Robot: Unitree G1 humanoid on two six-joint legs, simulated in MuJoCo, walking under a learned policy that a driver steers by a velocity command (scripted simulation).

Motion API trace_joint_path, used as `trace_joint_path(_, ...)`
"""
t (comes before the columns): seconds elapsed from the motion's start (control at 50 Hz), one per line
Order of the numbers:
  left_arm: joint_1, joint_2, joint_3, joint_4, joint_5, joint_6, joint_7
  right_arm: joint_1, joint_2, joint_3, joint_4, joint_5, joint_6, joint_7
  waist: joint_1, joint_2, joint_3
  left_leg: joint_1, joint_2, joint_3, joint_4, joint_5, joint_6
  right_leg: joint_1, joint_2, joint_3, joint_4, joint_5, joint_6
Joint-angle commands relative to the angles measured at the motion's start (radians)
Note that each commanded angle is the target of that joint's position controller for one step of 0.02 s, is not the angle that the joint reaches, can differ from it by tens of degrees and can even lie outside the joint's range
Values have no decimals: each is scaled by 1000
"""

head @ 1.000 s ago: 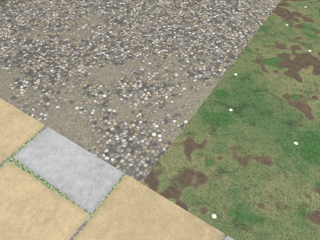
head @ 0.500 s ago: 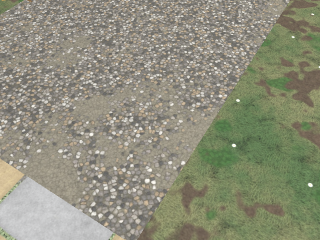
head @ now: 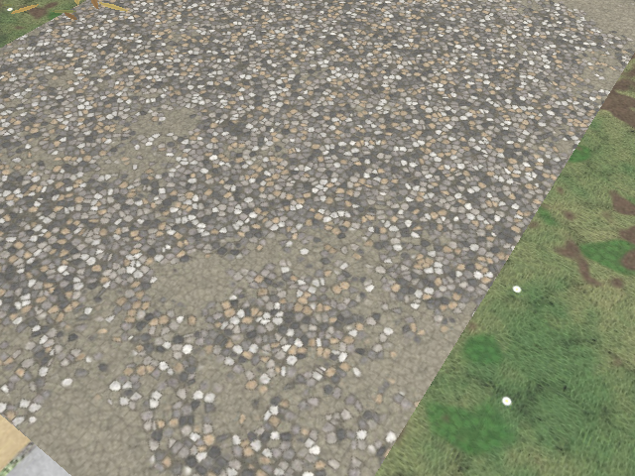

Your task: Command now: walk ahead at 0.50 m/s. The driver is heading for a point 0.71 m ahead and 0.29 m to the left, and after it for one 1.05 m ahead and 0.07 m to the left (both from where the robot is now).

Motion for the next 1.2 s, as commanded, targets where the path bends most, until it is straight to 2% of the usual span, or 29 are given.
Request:
trace_joint_path(0.02, -36, 84, 23, -78, 7, -13, -8, 157, -97, -27, 25, 14, -3, -1, -52, 46, -48, 322, 312, -422, -358, -50, 140, -402, -90, 61, 187, 104, -18)
trace_joint_path(0.06, -5, 52, 19, -67, 30, 14, -18, 166, -56, -12, 51, 17, -17, -7, -8, 77, -31, 220, 249, -305, -391, 53, 100, -312, -112, 51, 115, 141, 2)
trace_joint_path(0.12, -59, 45, 20, -90, 33, 36, -28, 244, -91, -17, 86, 19, -35, -9, 1, 68, -18, 221, 229, -239, -417, 170, 112, -358, -122, 22, 59, 200, 28)
trace_joint_path(0.24, -324, 46, 11, -188, 23, 37, -33, 356, -86, -8, 116, 22, -29, -11, -55, 63, 35, 285, 189, -199, -436, 272, 106, -455, -126, -27, -238, 378, 75)
trace_joint_path(0.36, -472, 59, 2, -257, 12, 22, -27, 433, -112, -15, 134, 11, -16, -23, -99, 83, 31, 425, 213, -253, -343, 402, 120, -434, -78, -30, -419, 368, 73)
trace_joint_path(0.4, -451, 80, 7, -268, 7, 9, -24, 407, -130, -23, 126, 5, -12, -28, -74, 93, 20, 441, 226, -276, -289, 466, 106, -366, -64, -19, -467, 303, 54)
trace_joint_path(0.44, -289, 113, 24, -228, 7, -8, -12, 357, -150, -32, 111, 8, -11, -25, 3, 85, -51, 398, 194, -260, -121, 606, 72, -125, -16, -36, -555, 255, 24)
trace_joint_path(0.46, -127, 151, 40, -184, 22, -23, 0, 342, -135, -30, 101, 16, -12, -20, 69, 34, -149, 303, 135, -217, 79, 540, 50, 110, -53, -4, -595, 291, -5)
trace_joint_path(0.48, 24, 247, 64, -181, 52, -31, 16, 350, -69, -15, 51, 43, -15, -15, 105, -92, -310, 72, 45, -157, 391, 212, 18, 391, -319, 287, -624, 152, -65)
trace_joint_path(0.5, 9, 304, 77, -189, 50, -16, 8, 444, -21, -11, 34, 59, -7, -21, 49, -268, -391, -186, -72, -116, 620, -384, 5, 513, -505, 651, -735, 139, -152)
trace_joint_path(0.52, -73, 209, 59, -204, 32, -1, 5, 402, -106, -32, 53, 31, 9, -26, 17, -112, -280, -236, 8, -174, 701, -314, 18, 393, -457, 602, -753, 35, -135)
trace_joint_path(0.54, -150, 131, 38, -216, 23, -2, 3, 341, -98, -35, 46, 23, 11, -17, -2, -36, -143, -240, 45, -176, 683, -221, 14, 245, -410, 445, -780, 46, -109)
trace_joint_path(0.56, -187, 100, 30, -218, 23, -7, 2, 310, -70, -33, 39, 20, 14, -9, -20, -34, -85, -215, 76, -171, 647, -164, 8, 148, -363, 326, -816, 117, -83)
trace_joint_path(0.6, -176, 74, 22, -197, 16, -19, 10, 302, -56, -37, 32, -1, 39, 8, -51, -81, -45, -176, 103, -158, 612, -124, -13, 57, -306, 174, -851, 238, -51)
trace_joint_path(0.66, -116, 88, 26, -171, 4, -45, 9, 238, -40, -36, -4, -3, 64, 25, -61, -71, -40, -225, 115, -141, 601, -53, -29, 60, -302, 67, -876, 377, -61)
trace_joint_path(0.7, -89, 97, 29, -162, 8, -51, 9, 169, -43, -33, -32, -5, 71, 33, -56, -61, -25, -286, 127, -132, 565, 13, -40, 76, -298, 7, -888, 417, -66)
trace_joint_path(0.8, -47, 113, 31, -148, 12, -49, 8, -17, -36, -14, -107, -2, 67, 54, -27, -60, 17, -269, 115, -68, 278, 167, -48, 98, -270, -133, -893, 502, -58)
trace_joint_path(0.88, 17, 150, 40, -129, 12, -36, 18, -120, -49, -8, -156, -8, 67, 64, 2, -58, 35, -234, 94, -1, 131, 116, -10, 208, -308, -189, -862, 591, -51)
trace_joint_path(0.94, 30, 180, 48, -121, 16, -13, 25, -101, -71, -17, -164, -14, 67, 58, -17, -81, 5, -146, 26, 49, 77, -23, 41, 292, -317, -241, -719, 927, -34)
trace_joint_path(0.98, 28, 212, 56, -123, 16, 10, 24, 53, -102, -36, -125, -14, 59, 46, -80, -86, -90, 30, -53, 68, 29, -101, 86, 302, -314, -262, -452, 1105, -27)
trace_joint_path(1.0, 16, 214, 55, -135, 13, 18, 20, 214, -135, -55, -73, -22, 49, 32, -152, -38, -181, 254, -70, 36, -53, -63, 119, 194, -294, -282, -212, 978, 1)
trace_joint_path(1.02, 29, 147, 38, -184, 1, 17, 13, 321, -244, -87, -57, -35, 45, 16, -175, 102, -296, 552, 165, -297, -90, -211, 200, -121, -238, -281, 116, 529, 46)
trace_joint_path(1.04, -15, 118, 37, -265, 2, 4, -5, 285, -333, -104, -84, -4, 54, 10, -124, 249, -347, 703, 378, -838, -255, -157, 324, -470, -19, -134, 402, -149, 101)
trace_joint_path(1.06, -149, 169, 44, -290, 11, -4, -9, 296, -306, -97, -80, 7, 67, 2, -158, 76, -256, 659, 352, -738, -288, -67, 295, -583, -71, 13, 412, -62, 91)
trace_joint_path(1.08, -162, 144, 34, -295, -1, -17, -12, 246, -256, -84, -72, 14, 65, -6, -120, 48, -145, 536, 329, -595, -284, 37, 267, -583, -115, 19, 346, 40, 81)
trace_joint_path(1.1, -132, 139, 33, -274, 1, -21, -9, 195, -206, -70, -75, 18, 58, -8, -69, -2, -84, 410, 271, -498, -295, 164, 220, -512, -149, 25, 239, 87, 78)
trace_joint_path(1.12, -120, 140, 35, -271, 22, -7, -7, 159, -178, -61, -79, 27, 49, -12, -33, -1, -63, 329, 219, -430, -303, 247, 194, -448, -163, 33, 182, 95, 86)
trace_joint_path(1.14, -89, 135, 33, -262, 37, 13, -9, 139, -161, -53, -87, 30, 39, -13, -9, 14, -78, 288, 189, -388, -311, 293, 185, -392, -168, 36, 150, 103, 97)
trace_joint_path(1.2, -70, 105, 26, -248, 38, 48, -26, 192, -149, -42, -62, 30, 6, -6, 4, 26, -86, 261, 162, -302, -356, 383, 166, -372, -162, 3, 63, 167, 108)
